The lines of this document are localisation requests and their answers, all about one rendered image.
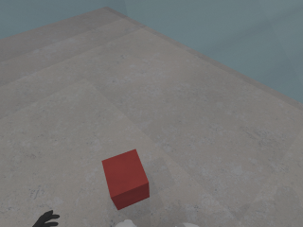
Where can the carton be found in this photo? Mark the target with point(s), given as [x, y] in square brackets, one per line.
[126, 179]

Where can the left robot hand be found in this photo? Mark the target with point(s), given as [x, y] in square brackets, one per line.
[42, 221]

